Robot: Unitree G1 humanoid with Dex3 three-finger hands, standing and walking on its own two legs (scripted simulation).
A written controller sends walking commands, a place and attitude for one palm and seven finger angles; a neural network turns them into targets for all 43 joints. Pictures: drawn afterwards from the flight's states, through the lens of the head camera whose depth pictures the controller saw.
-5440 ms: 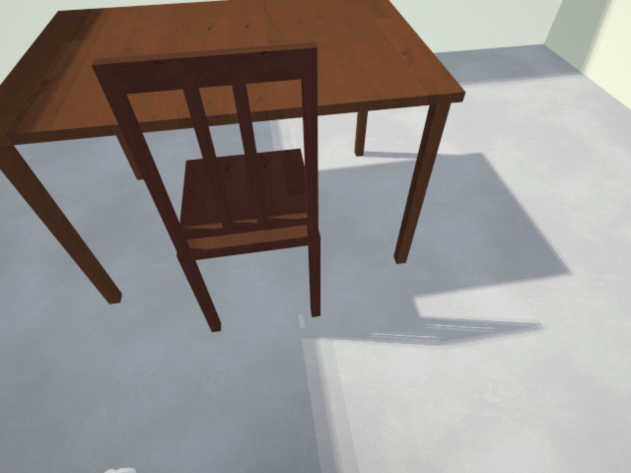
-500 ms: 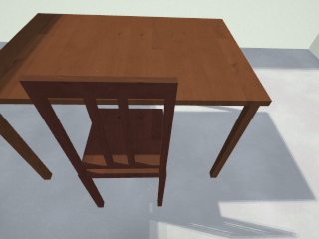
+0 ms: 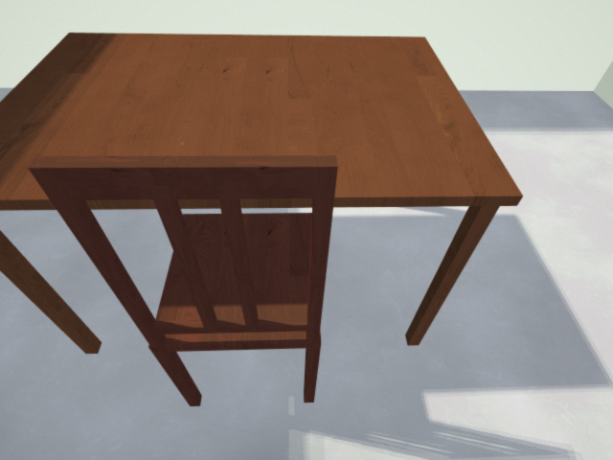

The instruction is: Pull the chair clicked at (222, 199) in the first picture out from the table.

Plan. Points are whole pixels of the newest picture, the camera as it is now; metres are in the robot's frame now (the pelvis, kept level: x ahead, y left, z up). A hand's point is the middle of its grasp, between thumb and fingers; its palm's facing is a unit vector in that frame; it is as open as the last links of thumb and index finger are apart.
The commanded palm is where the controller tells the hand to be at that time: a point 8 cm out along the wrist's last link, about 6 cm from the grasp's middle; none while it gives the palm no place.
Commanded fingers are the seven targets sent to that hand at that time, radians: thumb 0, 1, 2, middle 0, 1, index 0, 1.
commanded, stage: raise the hand toward the chair's back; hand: left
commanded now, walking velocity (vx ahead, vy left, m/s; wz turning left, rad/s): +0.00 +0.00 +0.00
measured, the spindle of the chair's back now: (192, 272) +0.42 +0.23 -0.06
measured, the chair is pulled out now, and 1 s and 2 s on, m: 0.00 0.00 0.00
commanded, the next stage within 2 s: none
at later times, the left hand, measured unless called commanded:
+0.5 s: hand out of the picture +0.12 +0.16 -0.08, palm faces +0.17 -0.99 -0.02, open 9.7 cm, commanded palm +0.11 +0.22 -0.07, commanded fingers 0.00 0.32 0.65 -0.14 -0.21 -0.14 -0.21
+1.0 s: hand (174, 449) +0.15 +0.18 -0.06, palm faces +0.07 -1.00 -0.05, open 14.1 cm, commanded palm +0.12 +0.24 -0.05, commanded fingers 0.00 -0.27 0.40 -0.08 -0.12 -0.08 -0.12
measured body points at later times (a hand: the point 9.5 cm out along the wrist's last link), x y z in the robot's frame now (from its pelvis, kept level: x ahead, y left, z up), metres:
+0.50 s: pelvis -0.07 -0.04 -0.10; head -0.02 -0.03 +0.34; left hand +0.10 +0.21 -0.08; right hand +0.18 -0.27 -0.14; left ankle -0.01 +0.10 -0.74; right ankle -0.06 -0.11 -0.74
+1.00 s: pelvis -0.07 -0.02 -0.10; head +0.00 -0.02 +0.35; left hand +0.14 +0.23 -0.05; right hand +0.08 -0.28 -0.19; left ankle -0.01 +0.10 -0.74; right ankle -0.06 -0.11 -0.74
